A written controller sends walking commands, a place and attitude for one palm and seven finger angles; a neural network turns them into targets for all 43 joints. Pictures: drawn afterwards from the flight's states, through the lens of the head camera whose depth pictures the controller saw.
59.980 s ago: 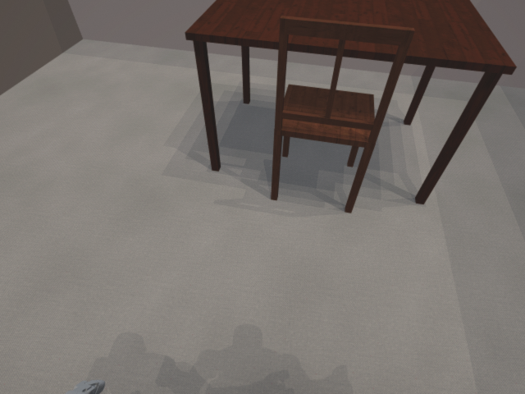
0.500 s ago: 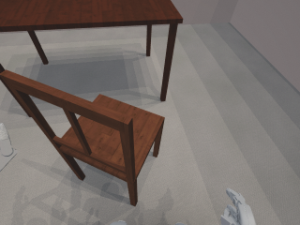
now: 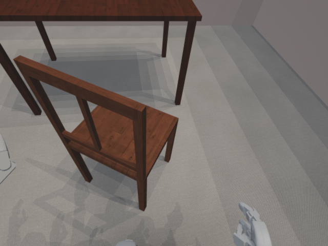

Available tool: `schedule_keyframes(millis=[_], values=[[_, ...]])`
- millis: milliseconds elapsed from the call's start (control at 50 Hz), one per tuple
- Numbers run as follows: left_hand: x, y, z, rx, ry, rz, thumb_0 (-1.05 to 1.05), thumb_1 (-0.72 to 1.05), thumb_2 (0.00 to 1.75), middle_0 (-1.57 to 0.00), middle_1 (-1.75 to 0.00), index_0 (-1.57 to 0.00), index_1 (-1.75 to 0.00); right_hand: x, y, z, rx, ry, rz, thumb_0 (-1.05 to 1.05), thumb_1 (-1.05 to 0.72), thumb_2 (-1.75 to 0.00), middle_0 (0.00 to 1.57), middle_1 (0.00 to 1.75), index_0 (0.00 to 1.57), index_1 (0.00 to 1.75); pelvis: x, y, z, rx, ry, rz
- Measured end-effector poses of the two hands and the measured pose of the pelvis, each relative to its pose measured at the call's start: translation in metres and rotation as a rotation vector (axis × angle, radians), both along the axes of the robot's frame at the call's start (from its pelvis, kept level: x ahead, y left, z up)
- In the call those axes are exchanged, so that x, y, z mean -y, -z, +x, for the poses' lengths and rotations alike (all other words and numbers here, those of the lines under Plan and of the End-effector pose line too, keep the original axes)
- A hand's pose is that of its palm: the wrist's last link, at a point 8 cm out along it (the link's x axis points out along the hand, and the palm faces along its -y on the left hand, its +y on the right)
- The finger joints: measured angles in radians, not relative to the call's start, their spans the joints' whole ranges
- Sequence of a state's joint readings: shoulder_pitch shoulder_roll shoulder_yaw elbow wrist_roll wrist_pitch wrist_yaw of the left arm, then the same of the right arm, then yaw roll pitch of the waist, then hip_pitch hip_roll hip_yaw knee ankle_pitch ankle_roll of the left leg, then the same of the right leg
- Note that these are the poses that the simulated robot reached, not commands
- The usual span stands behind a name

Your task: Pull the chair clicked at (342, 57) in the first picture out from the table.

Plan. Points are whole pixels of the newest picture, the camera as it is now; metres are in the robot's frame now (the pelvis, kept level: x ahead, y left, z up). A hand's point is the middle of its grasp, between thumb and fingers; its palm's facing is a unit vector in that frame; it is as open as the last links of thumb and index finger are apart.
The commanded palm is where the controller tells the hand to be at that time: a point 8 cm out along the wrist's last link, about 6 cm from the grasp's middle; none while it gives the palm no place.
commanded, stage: step back with the hand held close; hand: left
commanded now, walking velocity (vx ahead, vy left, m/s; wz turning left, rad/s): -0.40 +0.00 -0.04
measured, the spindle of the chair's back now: (90, 125) +0.48 +0.29 -0.08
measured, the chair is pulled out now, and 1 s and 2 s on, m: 0.60 0.60 0.60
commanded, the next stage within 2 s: stop stepping back and stand still in 0.02 s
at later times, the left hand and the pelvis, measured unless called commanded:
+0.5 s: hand out of the picture +0.09 +0.24 +0.17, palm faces +0.46 -0.76 -0.46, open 7.4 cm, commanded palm +0.04 +0.28 +0.18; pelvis -0.10 -0.02 +0.01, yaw +1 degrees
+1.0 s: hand out of the picture +0.06 +0.25 +0.17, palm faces +0.50 -0.77 -0.40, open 7.4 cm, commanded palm +0.01 +0.29 +0.18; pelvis -0.12 -0.02 -0.01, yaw +3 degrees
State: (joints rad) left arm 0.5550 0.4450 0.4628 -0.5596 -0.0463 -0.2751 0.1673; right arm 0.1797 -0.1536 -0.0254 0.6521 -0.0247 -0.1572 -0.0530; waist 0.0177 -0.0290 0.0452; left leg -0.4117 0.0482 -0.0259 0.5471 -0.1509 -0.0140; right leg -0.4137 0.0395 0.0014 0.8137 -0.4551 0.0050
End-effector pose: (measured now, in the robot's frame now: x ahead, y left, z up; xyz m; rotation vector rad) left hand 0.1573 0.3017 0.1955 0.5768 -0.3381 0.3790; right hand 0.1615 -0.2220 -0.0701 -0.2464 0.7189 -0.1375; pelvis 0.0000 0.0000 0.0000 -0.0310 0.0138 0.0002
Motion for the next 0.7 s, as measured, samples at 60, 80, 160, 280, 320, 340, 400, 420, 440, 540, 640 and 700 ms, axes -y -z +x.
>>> schedule_keyframes(millis=[60,80,160,280,320,340,400,420,440,540,640,700], values=[[0.019,-0.005,-0.012,0.018,0.039,0.01,0.02,0.89,0.9,-0.21,-0.3,-0.21,-0.3,0.002,0.004,-0.015,0.01,-0.025,0.022,0.02,-0.9,-0.9,0.21,0.3,0.21,0.3,0.009,0.002,-0.016,-0.003,0.016,-0.002],[0.026,-0.006,-0.016,0.023,0.054,0.023,0.02,0.89,0.9,-0.21,-0.3,-0.21,-0.3,0.005,0.007,-0.02,0.013,-0.029,0.029,0.02,-0.9,-0.9,0.21,0.3,0.21,0.3,0.014,0.004,-0.022,-0.004,0.021,-0.001],[0.047,-0.012,-0.033,0.014,0.101,0.051,0.02,0.89,0.9,-0.21,-0.3,-0.22,-0.3,0.02,0.012,-0.045,-0.008,-0.004,0.054,0.02,-0.9,-0.9,0.21,0.3,0.21,0.3,0.026,0.002,-0.048,0.005,0.019,-0.012],[0.044,0.003,-0.06,-0.112,0.033,0.011,0.01,0.88,0.9,-0.22,-0.3,-0.22,-0.3,0.051,0.002,-0.089,-0.034,0.097,0.024,0.02,-0.9,-0.9,0.21,0.3,0.21,0.3,0.03,-0.006,-0.065,-0.003,0.019,0.048],[0.039,0.008,-0.07,-0.12,0.013,0.0,0.02,0.88,0.9,-0.22,-0.3,-0.22,-0.3,0.06,0.001,-0.1,-0.019,0.102,-0.011,0.02,-0.9,-0.9,0.21,0.3,0.21,0.3,0.028,-0.003,-0.071,0.001,-0.002,0.029],[0.037,0.01,-0.075,-0.116,0.006,-0.008,0.02,0.88,0.9,-0.22,-0.3,-0.22,-0.3,0.063,0.0,-0.105,-0.02,0.106,-0.025,0.02,-0.9,-0.9,0.21,0.3,0.21,0.3,0.027,-0.002,-0.075,0.01,-0.013,0.028],[0.03,0.012,-0.092,-0.106,-0.015,-0.029,0.02,0.88,0.9,-0.22,-0.3,-0.22,-0.3,0.067,-0.005,-0.12,-0.023,0.106,-0.046,0.02,-0.9,-0.9,0.2,0.3,0.21,0.3,0.026,-0.004,-0.085,0.04,-0.007,0.036],[0.029,0.011,-0.097,-0.099,-0.023,-0.031,0.02,0.88,0.9,-0.22,-0.3,-0.22,-0.3,0.067,-0.006,-0.124,-0.018,0.102,-0.049,0.02,-0.9,-0.9,0.2,0.3,0.2,0.29,0.025,-0.005,-0.088,0.044,-0.008,0.034],[0.028,0.01,-0.102,-0.088,-0.032,-0.031,0.02,0.88,0.9,-0.22,-0.3,-0.22,-0.3,0.066,-0.007,-0.126,-0.011,0.098,-0.048,0.02,-0.9,-0.9,0.2,0.3,0.2,0.29,0.025,-0.006,-0.09,0.048,-0.01,0.032],[0.025,0.001,-0.118,-0.012,-0.062,-0.035,0.02,0.89,0.9,-0.22,-0.3,-0.22,-0.3,0.053,-0.005,-0.133,0.012,0.061,-0.019,0.02,-0.9,-0.9,0.2,0.3,0.2,0.29,0.025,-0.006,-0.101,0.064,-0.025,0.024],[0.024,0.003,-0.125,0.012,-0.065,-0.064,0.02,0.89,0.9,-0.21,-0.3,-0.21,-0.3,0.037,-0.001,-0.134,0.023,0.03,0.017,0.02,-0.9,-0.9,0.2,0.3,0.21,0.3,0.023,-0.004,-0.11,0.074,-0.021,0.019],[0.024,0.007,-0.126,0.003,-0.053,-0.077,0.02,0.89,0.9,-0.21,-0.3,-0.21,-0.3,0.028,0.001,-0.136,0.024,0.021,0.029,0.02,-0.9,-0.9,0.2,0.3,0.21,0.3,0.02,-0.003,-0.115,0.082,-0.017,0.017]])
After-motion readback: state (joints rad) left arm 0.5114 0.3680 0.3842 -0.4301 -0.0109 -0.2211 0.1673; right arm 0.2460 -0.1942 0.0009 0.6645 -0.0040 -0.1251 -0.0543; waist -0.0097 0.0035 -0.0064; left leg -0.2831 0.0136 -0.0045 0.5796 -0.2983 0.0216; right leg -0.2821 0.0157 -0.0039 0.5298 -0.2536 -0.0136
